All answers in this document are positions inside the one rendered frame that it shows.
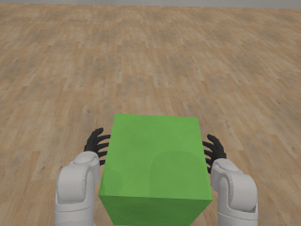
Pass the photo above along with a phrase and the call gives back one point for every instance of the right robot forearm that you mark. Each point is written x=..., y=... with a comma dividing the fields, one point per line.
x=237, y=200

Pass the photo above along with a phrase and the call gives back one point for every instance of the carton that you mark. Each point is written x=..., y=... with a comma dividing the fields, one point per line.
x=155, y=171

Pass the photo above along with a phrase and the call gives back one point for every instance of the left robot forearm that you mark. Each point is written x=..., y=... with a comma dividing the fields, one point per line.
x=75, y=191

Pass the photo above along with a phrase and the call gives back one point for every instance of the left robot hand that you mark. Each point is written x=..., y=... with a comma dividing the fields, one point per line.
x=93, y=146

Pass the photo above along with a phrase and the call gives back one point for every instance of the right robot hand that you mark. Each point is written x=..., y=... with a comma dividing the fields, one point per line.
x=217, y=151

